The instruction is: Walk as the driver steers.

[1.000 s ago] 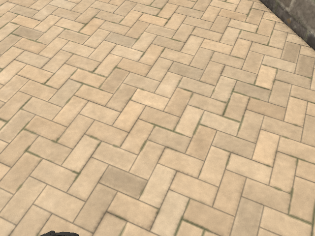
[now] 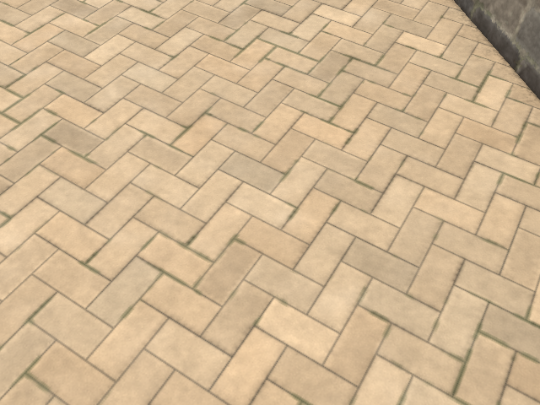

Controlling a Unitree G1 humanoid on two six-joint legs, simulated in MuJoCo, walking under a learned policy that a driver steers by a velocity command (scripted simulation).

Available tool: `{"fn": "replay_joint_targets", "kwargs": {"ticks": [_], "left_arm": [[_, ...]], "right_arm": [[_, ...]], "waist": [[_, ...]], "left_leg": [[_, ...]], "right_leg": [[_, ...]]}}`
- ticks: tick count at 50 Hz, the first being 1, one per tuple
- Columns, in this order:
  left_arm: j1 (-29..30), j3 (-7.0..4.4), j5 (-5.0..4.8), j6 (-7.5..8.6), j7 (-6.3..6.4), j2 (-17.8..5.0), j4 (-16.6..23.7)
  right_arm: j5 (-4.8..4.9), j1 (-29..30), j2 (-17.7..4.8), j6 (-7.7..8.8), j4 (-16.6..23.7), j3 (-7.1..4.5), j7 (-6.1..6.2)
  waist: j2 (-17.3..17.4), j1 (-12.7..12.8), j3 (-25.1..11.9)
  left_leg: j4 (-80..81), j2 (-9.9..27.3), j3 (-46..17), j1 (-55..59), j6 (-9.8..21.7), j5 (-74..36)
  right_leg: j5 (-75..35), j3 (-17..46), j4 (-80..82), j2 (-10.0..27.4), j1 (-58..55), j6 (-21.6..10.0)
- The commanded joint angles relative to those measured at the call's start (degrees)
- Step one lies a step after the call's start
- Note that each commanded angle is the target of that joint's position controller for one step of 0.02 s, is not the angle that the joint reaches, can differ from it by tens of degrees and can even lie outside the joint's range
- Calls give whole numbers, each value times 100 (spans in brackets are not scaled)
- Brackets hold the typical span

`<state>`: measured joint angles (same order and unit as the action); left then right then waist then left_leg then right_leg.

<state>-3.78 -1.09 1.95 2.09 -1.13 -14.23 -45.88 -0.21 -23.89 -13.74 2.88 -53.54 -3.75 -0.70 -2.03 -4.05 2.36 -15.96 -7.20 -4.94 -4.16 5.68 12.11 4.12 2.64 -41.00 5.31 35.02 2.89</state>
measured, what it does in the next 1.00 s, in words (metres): walks ahead, turning left: right foot, then left foot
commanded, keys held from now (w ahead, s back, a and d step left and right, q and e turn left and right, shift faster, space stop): w+q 0.84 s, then w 0.16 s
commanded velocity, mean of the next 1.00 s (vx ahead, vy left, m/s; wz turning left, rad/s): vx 0.50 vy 0.00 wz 0.55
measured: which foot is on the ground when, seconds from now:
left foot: down 0.00-0.14, up 0.16-0.66, down 0.68-1.00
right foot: up 0.00-0.12, down 0.14-0.68, up 0.70-1.00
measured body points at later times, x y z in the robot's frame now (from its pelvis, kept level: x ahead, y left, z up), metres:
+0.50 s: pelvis +0.25 -0.03 +0.00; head +0.28 -0.03 +0.45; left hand +0.17 +0.23 -0.13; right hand +0.49 -0.23 -0.11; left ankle +0.33 +0.13 -0.68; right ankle +0.21 -0.14 -0.75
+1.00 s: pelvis +0.48 +0.11 +0.00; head +0.50 +0.14 +0.45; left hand +0.47 +0.41 -0.12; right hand +0.65 -0.11 -0.12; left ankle +0.42 +0.13 -0.75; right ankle +0.69 +0.04 -0.68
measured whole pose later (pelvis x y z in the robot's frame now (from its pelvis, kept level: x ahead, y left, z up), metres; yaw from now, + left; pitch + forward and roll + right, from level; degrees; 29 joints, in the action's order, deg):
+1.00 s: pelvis +0.48 +0.11 +0.00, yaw +34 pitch +1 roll +0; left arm -7.9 -2.3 2.5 0.8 -1.3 -15.3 -43.3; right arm -0.1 -21.5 -15.2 2.8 -49.1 -3.4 -0.6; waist -2.3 -2.3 2.6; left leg -15.2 -8.8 -3.5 -4.0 7.6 11.3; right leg 6.9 0.9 -49.8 7.6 37.7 2.3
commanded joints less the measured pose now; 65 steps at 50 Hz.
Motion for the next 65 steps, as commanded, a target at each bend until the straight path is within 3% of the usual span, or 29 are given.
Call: {"fn": "replay_joint_targets", "kwargs": {"ticks": [1,4,6,7,8,9,10,11,13,17,22,29,32,33,34,35,36,38,40,42,44,50,56,59,61,62,63,64,65], "left_arm": [[719,-60,-54,103,3,-408,574],[565,-95,-77,177,23,-564,645],[-283,-178,-76,261,84,-742,425],[-984,-269,-3,350,156,-983,256],[-1945,-368,131,379,252,-1446,235],[-1733,-486,126,261,258,-1881,217],[-1319,-397,70,190,230,-1263,316],[-986,-278,14,192,202,-778,403],[-906,-201,6,242,196,-541,314],[-1256,-243,-99,419,157,-599,85],[-1552,-273,-83,411,141,-603,-111],[-1983,-346,-77,302,204,-856,-384],[-2039,-394,-68,164,250,-1109,-468],[-2007,-400,-86,109,254,-1164,-452],[-1930,-378,-71,91,245,-1119,-336],[-2115,-225,-103,124,134,-419,75],[-1532,-317,-67,176,108,-832,330],[-1080,-251,-123,289,89,-730,428],[-1307,-256,24,179,98,-703,318],[-1463,-254,106,-11,61,-640,282],[-1327,-230,86,-91,17,-520,312],[-108,-190,36,-74,-42,-458,630],[718,-133,-36,6,-102,-452,905],[238,-176,-66,40,-86,-544,780],[-1079,-288,-67,86,13,-719,334],[-2000,-370,17,127,74,-931,97],[-2604,-575,112,123,109,-1665,32],[-2209,-524,-124,48,14,-1395,-34],[-1621,-484,-222,25,-22,-1192,72]], "right_arm": [[-41,-258,-952,43,275,-220,44],[-85,-71,-1075,26,393,-269,103],[-79,239,-1192,40,512,-308,104],[-38,255,-1056,84,543,-274,62],[11,214,-598,132,750,-149,46],[136,-399,-345,102,937,-103,36],[-33,-305,-806,-28,665,-150,96],[-84,67,-837,-48,670,-170,29],[-154,373,-670,-115,742,-152,-73],[-175,722,-547,-290,929,-110,-217],[-169,1660,-441,-300,1273,-17,-325],[-214,2643,-388,-261,1672,100,-414],[-253,2053,-546,-249,1546,13,-320],[-275,1325,-667,-198,1333,-67,-264],[-331,298,-977,-162,1008,-216,-169],[-289,228,-1650,-178,1043,-381,-77],[-106,65,-1804,-246,1200,-421,-42],[-26,473,-1324,-246,1023,-312,49],[7,930,-963,-160,1051,-196,84],[28,934,-905,-45,1060,-160,45],[15,750,-971,25,972,-172,22],[18,-4,-904,100,648,-119,32],[-89,-440,-934,125,394,-65,119],[-147,-215,-1012,151,324,-52,179],[-179,-80,-1105,139,281,-61,186],[-154,-22,-1045,161,354,-23,193],[36,-467,-629,193,562,68,141],[-149,-347,-842,224,566,21,119],[-221,87,-877,233,682,26,92]], "waist": [[594,-72,33],[689,103,-43],[620,532,-306],[219,847,-733],[-559,1159,-1666],[-1931,666,-1837],[-717,541,-1078],[-98,532,-515],[-245,430,-185],[-381,364,-217],[-290,489,42],[-274,691,280],[-409,370,-188],[-318,54,-619],[72,-408,-1204],[1437,-89,-1739],[1122,-323,-2101],[360,-26,-684],[215,460,-300],[261,600,-407],[275,590,-333],[467,128,9],[540,-136,233],[649,208,132],[541,808,-565],[368,1209,-1075],[-874,1090,-1785],[-849,837,-1724],[-359,628,-829]], "left_leg": [[246,1417,-1201,-130,721,-1607],[-187,1515,-1471,-71,528,-1967],[-897,1370,-1539,-391,334,-2274],[-1977,957,-1258,-728,191,-2087],[-3632,551,-629,-1357,56,-610],[-4708,-144,-53,-3019,-64,2146],[-5282,472,-135,-3425,-18,1724],[-5218,649,-118,-3332,-38,1145],[-4909,943,4,-3066,-172,687],[-4921,1034,150,-3266,-333,205],[-3985,1123,379,-3722,-457,-636],[-2182,946,1097,-3048,-54,-588],[-1885,377,1399,-2029,325,279],[-1578,166,1371,-1124,497,260],[-1249,436,758,373,751,334],[-997,2231,-1999,2153,1384,839],[-160,2765,-3964,2383,1796,337],[-77,2361,-2235,1124,1464,-970],[83,1773,-1441,11,1142,-1905],[177,1578,-1207,-330,1147,-2294],[371,1458,-1006,-485,1098,-2115],[577,1382,-843,81,680,-2197],[435,1642,-675,941,582,-2802],[-12,1743,-315,1032,370,-4375],[-1612,1559,67,980,198,-5628],[-2940,1408,236,92,98,-4572],[-5327,486,728,-1828,-253,-1687],[-6053,104,253,-2854,-223,1462],[-6126,545,-17,-3245,-202,1056]], "right_leg": [[-242,-208,430,-290,-184,26],[160,-86,931,-403,-810,-112],[479,-160,1403,-590,-2077,-277],[601,119,1717,-285,-3121,-458],[1876,1536,1937,1179,-4357,-741],[2497,4035,2797,2113,-5030,-1333],[3125,3728,2749,1936,-4337,-1332],[2637,2787,2789,1595,-3674,-1200],[1012,1414,2948,1121,-3062,-1020],[-531,392,3078,969,-3080,-1053],[-1035,-484,3246,870,-3228,-1105],[-1975,-1281,2900,1019,-3780,-925],[-4448,-1604,1435,1051,-4091,-840],[-4424,-1693,355,1015,-3840,-789],[-3159,-1752,-1206,884,-2841,-606],[1643,-1704,-3174,79,-401,-275],[2709,-495,-4142,-575,531,-160],[1645,-149,-3498,19,815,-264],[1527,-93,-2740,219,37,-191],[1532,-145,-2433,188,-305,-83],[1167,-253,-2020,172,-220,-29],[-255,-327,-488,121,363,-85],[-271,-558,513,-172,387,-415],[343,-686,910,-511,-587,-774],[503,-843,1281,-938,-2111,-1048],[538,-195,1366,-400,-3491,-1317],[890,2595,1587,1208,-5072,-2177],[635,4171,2416,1506,-5058,-2397],[1111,3395,2459,1353,-4274,-2313]]}}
